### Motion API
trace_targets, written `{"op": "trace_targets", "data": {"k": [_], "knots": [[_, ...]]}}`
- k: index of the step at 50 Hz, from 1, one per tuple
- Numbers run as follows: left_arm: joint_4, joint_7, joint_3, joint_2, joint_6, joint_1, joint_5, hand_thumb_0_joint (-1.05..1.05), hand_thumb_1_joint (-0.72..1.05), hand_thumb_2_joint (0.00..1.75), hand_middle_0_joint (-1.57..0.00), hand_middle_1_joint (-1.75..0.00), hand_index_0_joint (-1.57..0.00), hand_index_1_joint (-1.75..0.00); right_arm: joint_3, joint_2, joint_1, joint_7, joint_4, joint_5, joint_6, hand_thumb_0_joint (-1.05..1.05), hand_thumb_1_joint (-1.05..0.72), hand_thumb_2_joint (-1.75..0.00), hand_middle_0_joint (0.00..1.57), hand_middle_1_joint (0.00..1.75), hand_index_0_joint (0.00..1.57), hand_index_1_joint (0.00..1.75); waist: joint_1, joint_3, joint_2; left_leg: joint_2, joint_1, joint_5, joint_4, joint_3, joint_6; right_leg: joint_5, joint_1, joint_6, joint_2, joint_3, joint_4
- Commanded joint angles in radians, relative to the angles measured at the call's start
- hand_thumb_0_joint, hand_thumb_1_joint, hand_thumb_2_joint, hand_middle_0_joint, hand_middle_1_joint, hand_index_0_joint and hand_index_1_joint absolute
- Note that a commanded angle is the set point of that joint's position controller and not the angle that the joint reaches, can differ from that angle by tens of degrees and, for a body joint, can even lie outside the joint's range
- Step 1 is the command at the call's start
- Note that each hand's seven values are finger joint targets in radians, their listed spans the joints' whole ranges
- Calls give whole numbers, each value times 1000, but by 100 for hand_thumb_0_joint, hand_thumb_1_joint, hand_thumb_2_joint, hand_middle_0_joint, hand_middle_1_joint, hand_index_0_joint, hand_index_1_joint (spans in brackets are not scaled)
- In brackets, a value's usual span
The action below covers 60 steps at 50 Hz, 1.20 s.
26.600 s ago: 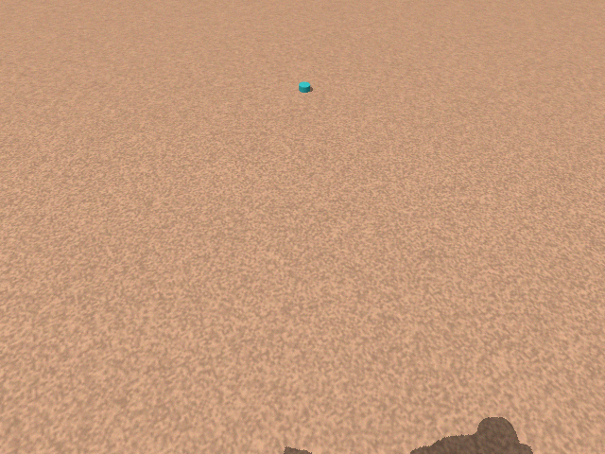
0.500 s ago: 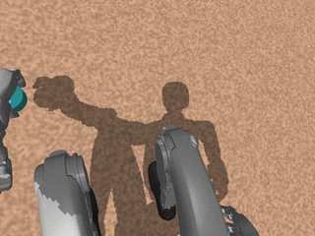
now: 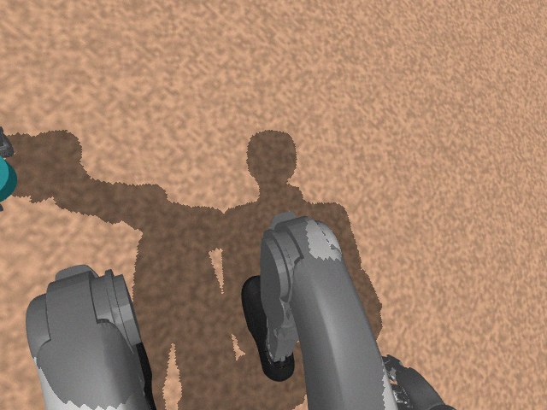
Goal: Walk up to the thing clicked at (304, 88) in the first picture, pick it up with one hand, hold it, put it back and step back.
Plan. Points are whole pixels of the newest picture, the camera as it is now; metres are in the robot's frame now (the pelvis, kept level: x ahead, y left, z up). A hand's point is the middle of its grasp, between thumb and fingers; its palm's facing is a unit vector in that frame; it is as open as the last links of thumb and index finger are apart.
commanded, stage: rest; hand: left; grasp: from above
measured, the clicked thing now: out of the picture +0.47 +0.29 -0.23
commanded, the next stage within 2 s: open in 1.46 s
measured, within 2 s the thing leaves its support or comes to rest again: rests again in 1.06 s
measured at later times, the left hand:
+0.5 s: hand out of the picture +0.46 +0.29 -0.24, palm faces -0.45 -0.12 -0.88, open 9.3 cm
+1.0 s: hand (0, 180) +0.47 +0.28 -0.25, palm faces -0.43 -0.12 -0.89, open 9.3 cm
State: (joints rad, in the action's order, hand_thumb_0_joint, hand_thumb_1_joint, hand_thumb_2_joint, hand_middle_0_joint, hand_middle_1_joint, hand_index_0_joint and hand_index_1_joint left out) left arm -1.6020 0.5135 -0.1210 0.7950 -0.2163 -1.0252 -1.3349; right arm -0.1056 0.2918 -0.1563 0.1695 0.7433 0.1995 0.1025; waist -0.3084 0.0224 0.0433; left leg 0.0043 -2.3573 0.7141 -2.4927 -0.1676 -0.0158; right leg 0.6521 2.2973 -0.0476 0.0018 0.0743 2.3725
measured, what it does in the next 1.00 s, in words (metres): stands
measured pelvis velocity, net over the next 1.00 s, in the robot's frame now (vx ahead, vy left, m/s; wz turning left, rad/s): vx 0.00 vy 0.01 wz -0.08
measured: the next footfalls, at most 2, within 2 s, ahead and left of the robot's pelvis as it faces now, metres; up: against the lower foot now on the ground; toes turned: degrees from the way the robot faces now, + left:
none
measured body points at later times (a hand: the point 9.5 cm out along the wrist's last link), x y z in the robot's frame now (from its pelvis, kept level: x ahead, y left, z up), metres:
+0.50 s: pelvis +0.00 +0.00 -0.01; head +0.27 +0.09 +0.33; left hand +0.48 +0.29 -0.19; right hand +0.02 -0.26 -0.08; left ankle +0.07 +0.13 -0.28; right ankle +0.11 -0.13 -0.28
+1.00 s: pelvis +0.00 +0.01 -0.01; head +0.28 +0.11 +0.32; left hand +0.49 +0.28 -0.20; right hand +0.02 -0.25 -0.07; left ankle +0.07 +0.13 -0.28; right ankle +0.11 -0.13 -0.28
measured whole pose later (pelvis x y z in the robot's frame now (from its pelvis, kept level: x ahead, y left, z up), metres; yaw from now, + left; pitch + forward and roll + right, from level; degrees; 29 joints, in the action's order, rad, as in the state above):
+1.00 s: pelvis +0.00 +0.01 -0.01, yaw -5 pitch +28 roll -14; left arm -1.80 0.66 -0.16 0.97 -0.21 -1.09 -1.34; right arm -0.26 0.34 -0.11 0.28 0.70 0.29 0.24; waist -0.40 0.15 0.11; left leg 0.01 -2.36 0.74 -2.58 -0.25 0.00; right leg 0.64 2.26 -0.07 0.03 0.14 2.39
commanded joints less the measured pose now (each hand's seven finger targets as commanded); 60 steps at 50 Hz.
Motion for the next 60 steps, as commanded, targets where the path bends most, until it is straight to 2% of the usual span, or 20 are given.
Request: {"op": "trace_targets", "data": {"k": [1,5,6,8,11,15,19,20,22,24,28,29,32,34,39,43,51,53,54,60], "knots": [[99,63,-7,226,16,-323,18,0,57,71,-91,-72,-95,-68,70,273,-213,-3,13,4,16,0,-90,-90,20,30,20,30,-32,-652,-395,-10,494,-175,257,115,37,-192,-330,73,43,117,-209],[77,67,-17,251,21,-329,28,0,56,70,-90,-71,-95,-67,55,287,-225,10,9,14,31,0,-90,-89,20,30,20,30,-53,-650,-370,-9,478,-221,230,108,40,-237,-362,67,43,126,-192],[51,69,-18,243,23,-299,36,0,57,69,-90,-72,-95,-67,53,288,-219,11,11,15,31,0,-90,-89,20,30,20,30,-41,-664,-363,-7,486,-230,234,101,37,-242,-368,68,46,129,-190],[56,69,-16,258,13,-359,40,0,57,70,-91,-72,-95,-67,43,299,-212,19,0,25,46,0,-90,-89,20,30,20,30,-80,-646,-358,-4,486,-231,214,96,38,-254,-365,66,47,137,-187],[39,76,-49,317,11,-310,36,0,58,68,-91,-72,-96,-67,33,313,-213,25,-6,26,53,0,-90,-90,20,30,20,30,-50,-638,-369,-6,471,-234,218,98,38,-253,-398,68,49,136,-189],[23,81,-48,317,3,-300,21,0,61,68,-93,-73,-98,-68,18,314,-202,36,-16,39,60,0,-90,-90,20,30,20,30,-71,-622,-399,-2,479,-225,214,91,33,-243,-394,71,56,147,-179],[23,103,-100,376,-5,-264,14,0,65,71,-97,-73,-101,-69,12,333,-207,40,-13,50,57,0,-90,-90,20,30,20,30,-62,-630,-418,1,491,-259,213,80,29,-267,-407,71,56,157,-171],[7,102,-77,362,-5,-289,-1,0,67,74,-99,-74,-103,-70,1,322,-202,46,-17,56,59,0,-91,-90,20,30,20,30,-88,-608,-406,3,476,-254,190,82,31,-276,-404,68,58,157,-162],[18,110,-79,372,-10,-308,4,0,68,71,-98,-75,-104,-70,2,336,-202,47,-17,59,64,0,-91,-90,20,30,20,30,-94,-591,-404,4,468,-239,186,79,33,-266,-400,68,59,159,-175],[12,113,-44,331,-15,-318,20,0,67,73,-99,-75,-103,-70,-3,335,-185,50,-21,63,73,0,-91,-90,20,30,20,30,-100,-579,-402,6,462,-209,184,76,33,-245,-386,69,61,162,-178],[0,127,-63,374,-20,-286,12,0,70,73,-100,-76,-105,-71,-7,348,-195,58,-3,68,85,0,-91,-90,20,30,20,30,-95,-574,-438,9,489,-216,199,64,26,-242,-383,67,64,176,-169],[-2,125,-31,335,-19,-293,14,0,70,74,-100,-76,-105,-71,-8,342,-181,60,-12,70,88,0,-91,-90,20,30,20,30,-100,-581,-436,10,501,-223,195,64,24,-254,-380,67,66,175,-164],[-21,139,-38,352,-21,-313,12,0,71,75,-100,-77,-105,-72,-24,343,-181,70,-6,79,95,0,-90,-90,20,30,20,30,-122,-549,-428,11,484,-217,186,60,27,-259,-381,63,64,181,-165],[-23,149,-50,372,-19,-299,12,0,70,76,-100,-77,-105,-72,-26,352,-180,73,-4,76,98,0,-90,-90,20,30,20,30,-112,-551,-435,14,492,-231,197,54,25,-266,-392,63,67,185,-170],[-51,163,-9,343,-9,-322,9,0,69,74,-98,-78,-104,-73,-35,362,-152,87,-15,77,117,0,-91,-90,20,30,20,30,-122,-527,-467,17,515,-236,199,44,16,-270,-362,67,68,191,-148],[-82,183,-45,397,0,-316,4,0,68,74,-98,-76,-103,-72,-46,375,-140,96,-19,78,127,0,-90,-90,20,30,20,30,-121,-507,-464,20,503,-214,212,25,13,-252,-351,66,66,199,-142],[-105,181,-37,402,14,-323,15,0,63,71,-94,-77,-99,-72,-60,387,-139,108,-35,83,146,0,-91,-90,20,30,20,30,-145,-491,-427,20,465,-198,182,38,28,-251,-390,58,72,192,-170],[-91,174,-11,380,10,-327,30,0,61,71,-92,-78,-97,-73,-63,387,-132,107,-42,76,150,0,-91,-90,20,30,20,30,-144,-505,-423,21,469,-198,186,35,28,-252,-411,60,77,190,-180],[-111,177,-35,409,9,-314,37,0,60,71,-91,-79,-97,-73,-63,389,-139,104,-28,77,150,0,-91,-90,20,30,20,30,-139,-511,-409,23,466,-193,191,29,27,-246,-414,59,77,194,-183],[-87,168,-23,425,-10,-310,38,0,58,70,-91,-77,-96,-72,-87,381,-137,104,-34,77,148,0,-91,-90,20,30,20,30,-141,-526,-434,27,490,-242,181,19,22,-290,-443,58,76,199,-167]]}}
